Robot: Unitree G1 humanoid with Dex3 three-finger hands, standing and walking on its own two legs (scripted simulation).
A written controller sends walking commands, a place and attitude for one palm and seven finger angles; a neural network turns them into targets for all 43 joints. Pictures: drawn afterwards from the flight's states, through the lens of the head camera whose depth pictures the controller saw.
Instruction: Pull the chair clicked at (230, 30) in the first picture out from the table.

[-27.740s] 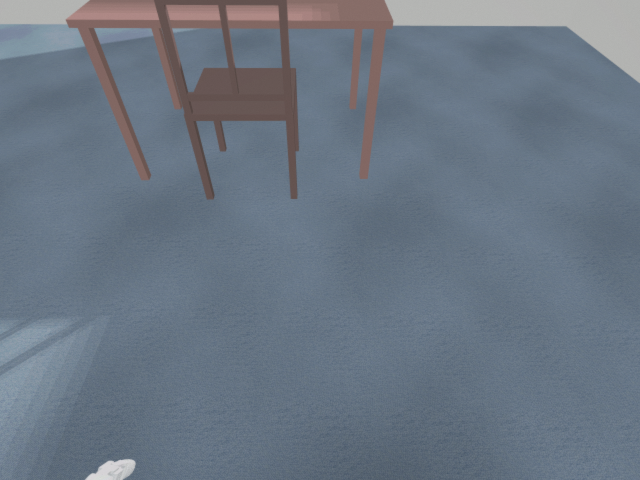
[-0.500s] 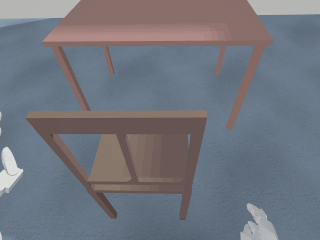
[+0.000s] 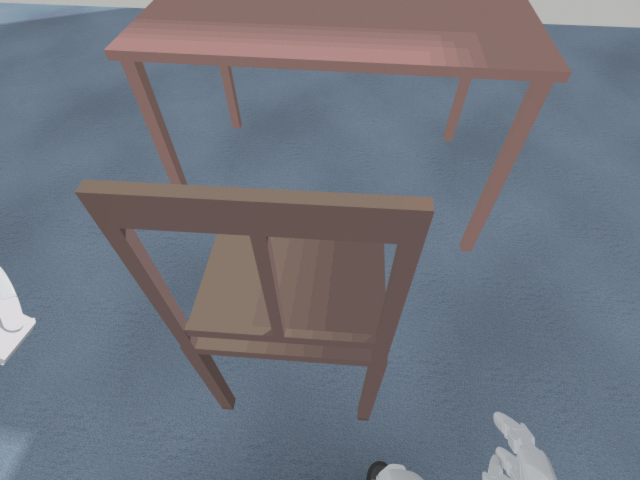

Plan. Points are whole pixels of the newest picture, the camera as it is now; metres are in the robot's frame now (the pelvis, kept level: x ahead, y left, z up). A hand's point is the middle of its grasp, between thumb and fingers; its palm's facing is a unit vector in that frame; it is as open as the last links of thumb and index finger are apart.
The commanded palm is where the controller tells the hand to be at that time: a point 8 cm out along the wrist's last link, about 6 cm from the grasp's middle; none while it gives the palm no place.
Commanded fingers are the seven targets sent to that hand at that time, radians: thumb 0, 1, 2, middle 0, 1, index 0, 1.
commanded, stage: step back with the hand held close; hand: left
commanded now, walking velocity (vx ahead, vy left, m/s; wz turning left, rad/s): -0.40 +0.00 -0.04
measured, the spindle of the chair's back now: (271, 290) +0.40 +0.12 -0.07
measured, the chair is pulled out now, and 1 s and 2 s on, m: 0.53 0.53 0.53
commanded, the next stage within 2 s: stop stepping back and stand still in 0.90 s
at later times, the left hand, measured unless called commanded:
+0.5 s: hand (29, 321) +0.20 +0.26 +0.18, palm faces +0.44 -0.67 -0.60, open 7.4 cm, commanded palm +0.13 +0.30 +0.19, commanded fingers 0.00 0.90 0.90 -0.20 -0.30 -0.20 -0.30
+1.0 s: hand out of the picture +0.11 +0.23 +0.21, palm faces +0.35 -0.75 -0.56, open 7.4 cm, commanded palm +0.05 +0.28 +0.19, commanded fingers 0.00 0.90 0.90 -0.20 -0.30 -0.20 -0.30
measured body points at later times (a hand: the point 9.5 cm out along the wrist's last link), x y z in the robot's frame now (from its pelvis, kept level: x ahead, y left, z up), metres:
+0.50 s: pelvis +0.00 -0.01 +0.00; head +0.04 +0.00 +0.45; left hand +0.17 +0.30 +0.21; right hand +0.15 -0.26 -0.09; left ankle +0.01 +0.12 -0.72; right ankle +0.06 -0.13 -0.71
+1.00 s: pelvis -0.11 -0.01 +0.01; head -0.07 +0.01 +0.46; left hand +0.09 +0.27 +0.24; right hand +0.07 -0.24 -0.06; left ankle -0.01 +0.12 -0.72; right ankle -0.11 -0.15 -0.70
